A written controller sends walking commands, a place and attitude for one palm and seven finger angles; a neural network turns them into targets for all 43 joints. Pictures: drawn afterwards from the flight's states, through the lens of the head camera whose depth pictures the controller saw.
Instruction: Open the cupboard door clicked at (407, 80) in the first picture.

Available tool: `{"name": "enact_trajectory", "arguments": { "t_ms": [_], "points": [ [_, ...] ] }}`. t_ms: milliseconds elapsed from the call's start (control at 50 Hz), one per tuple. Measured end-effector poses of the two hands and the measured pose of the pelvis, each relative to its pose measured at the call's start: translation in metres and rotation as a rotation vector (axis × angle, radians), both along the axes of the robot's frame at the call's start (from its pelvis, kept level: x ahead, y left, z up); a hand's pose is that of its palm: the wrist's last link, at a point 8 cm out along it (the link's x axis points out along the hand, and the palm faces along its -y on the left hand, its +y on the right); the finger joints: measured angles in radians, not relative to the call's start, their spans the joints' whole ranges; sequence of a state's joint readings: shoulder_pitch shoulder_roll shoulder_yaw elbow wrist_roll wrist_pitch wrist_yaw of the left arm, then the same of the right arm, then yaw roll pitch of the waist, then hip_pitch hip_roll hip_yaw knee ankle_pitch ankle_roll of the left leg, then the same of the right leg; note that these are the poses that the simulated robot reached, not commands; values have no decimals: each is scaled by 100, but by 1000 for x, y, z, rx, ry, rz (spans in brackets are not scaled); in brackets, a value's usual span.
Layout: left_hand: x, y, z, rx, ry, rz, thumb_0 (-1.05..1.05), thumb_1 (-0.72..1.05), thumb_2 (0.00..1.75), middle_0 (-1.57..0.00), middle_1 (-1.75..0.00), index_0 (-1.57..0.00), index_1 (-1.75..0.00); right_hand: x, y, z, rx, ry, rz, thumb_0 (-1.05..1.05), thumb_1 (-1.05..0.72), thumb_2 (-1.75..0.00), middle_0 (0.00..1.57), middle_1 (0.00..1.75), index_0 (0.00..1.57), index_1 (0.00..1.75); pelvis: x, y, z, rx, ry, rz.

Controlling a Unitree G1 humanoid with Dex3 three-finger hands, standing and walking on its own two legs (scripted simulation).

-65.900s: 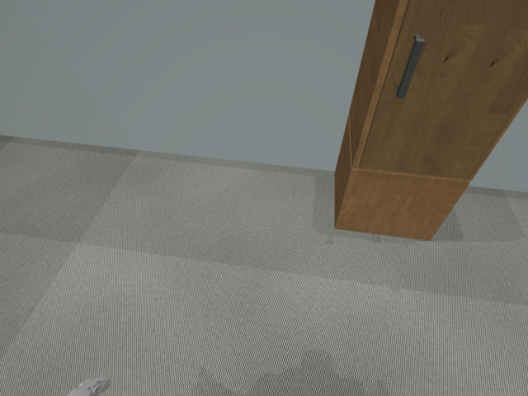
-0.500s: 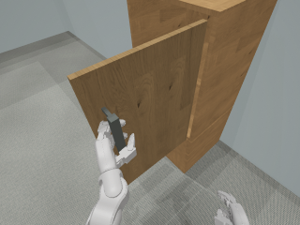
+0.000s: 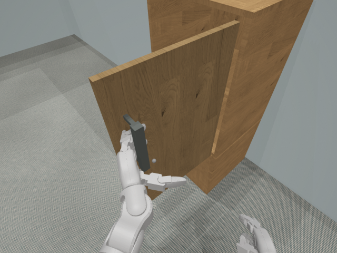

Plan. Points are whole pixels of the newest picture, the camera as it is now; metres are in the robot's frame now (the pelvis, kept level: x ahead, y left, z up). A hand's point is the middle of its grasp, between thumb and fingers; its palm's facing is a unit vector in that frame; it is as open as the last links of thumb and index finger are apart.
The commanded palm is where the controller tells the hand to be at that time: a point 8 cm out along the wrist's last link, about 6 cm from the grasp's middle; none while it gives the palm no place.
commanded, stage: open thumb and fingers to let go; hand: left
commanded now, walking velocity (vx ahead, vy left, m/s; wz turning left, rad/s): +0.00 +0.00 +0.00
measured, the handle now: (136, 144) +0.34 +0.10 +0.09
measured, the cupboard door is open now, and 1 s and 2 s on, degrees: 87 91 91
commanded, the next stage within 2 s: slide the hand sideways off the handle in 0.08 s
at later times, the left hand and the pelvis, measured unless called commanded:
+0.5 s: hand (154, 176) +0.26 +0.05 +0.09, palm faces -0.11 -0.99 +0.03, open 16.1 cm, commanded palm +0.24 +0.10 +0.09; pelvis -0.01 +0.01 +0.00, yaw -1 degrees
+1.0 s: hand (136, 192) +0.23 +0.08 +0.09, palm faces -0.03 -1.00 -0.02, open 16.0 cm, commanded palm +0.19 +0.15 +0.09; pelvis +0.01 +0.00 +0.00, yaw -1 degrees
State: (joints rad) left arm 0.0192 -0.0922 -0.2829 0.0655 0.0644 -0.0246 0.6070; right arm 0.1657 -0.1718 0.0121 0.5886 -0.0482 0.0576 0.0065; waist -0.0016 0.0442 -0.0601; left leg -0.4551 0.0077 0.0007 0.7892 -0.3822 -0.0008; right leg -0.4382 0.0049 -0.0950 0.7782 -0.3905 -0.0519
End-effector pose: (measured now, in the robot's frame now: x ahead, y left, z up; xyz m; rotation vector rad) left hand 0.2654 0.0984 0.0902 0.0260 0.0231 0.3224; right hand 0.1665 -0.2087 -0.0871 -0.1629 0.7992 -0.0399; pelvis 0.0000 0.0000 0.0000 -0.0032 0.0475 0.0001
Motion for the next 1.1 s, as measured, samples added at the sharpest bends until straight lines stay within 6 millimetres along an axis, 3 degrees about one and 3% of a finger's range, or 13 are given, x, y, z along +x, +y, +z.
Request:
{"name": "enact_trajectory", "arguments": {
  "t_ms": [220, 340, 400, 480, 660, 1100],
  "points": [
    [-2, 3, 0, 2, 3, -13, -2, -49, 30, -39, -61, -37, -66, -2, 5, -2, 4, -1, 21, 1, -91, -90, 20, 30, 20, 30, -6, 2, -1, -2, -4, 5],
    [-12, 12, -2, 74, -43, -364, -2, -49, 30, -29, -46, -22, -49, -11, 2, 1, -4, -17, 12, 1, -91, -90, 20, 30, 20, 30, -10, 3, -1, 4, -6, 8],
    [-17, 10, -2, 21, -40, -464, -2, -50, 30, -24, -40, -17, -41, -16, 0, 2, -2, -40, -12, 1, -91, -90, 20, 30, 20, 30, -11, 6, -1, 0, -15, 4],
    [-19, 7, -2, -55, -34, -443, -2, -50, 30, -19, -34, -17, -36, -19, 0, 5, 1, -62, -28, 1, -91, -90, 20, 30, 20, 30, -11, 9, 1, 3, -19, -8],
    [-23, 7, -2, -25, -42, -407, -2, -50, 30, -20, -34, -19, -33, -15, 3, 13, 12, -83, -17, 1, -91, -90, 20, 30, 20, 30, -5, 7, 1, 11, -9, -29],
    [-69, 50, -2, 5, -6, -343, -2, -50, 30, -21, -33, -20, -32, 19, -14, 15, -3, -144, -2, 1, -91, -90, 20, 30, 20, 30, 15, -7, -5, 11, 29, -15]
  ]
}}
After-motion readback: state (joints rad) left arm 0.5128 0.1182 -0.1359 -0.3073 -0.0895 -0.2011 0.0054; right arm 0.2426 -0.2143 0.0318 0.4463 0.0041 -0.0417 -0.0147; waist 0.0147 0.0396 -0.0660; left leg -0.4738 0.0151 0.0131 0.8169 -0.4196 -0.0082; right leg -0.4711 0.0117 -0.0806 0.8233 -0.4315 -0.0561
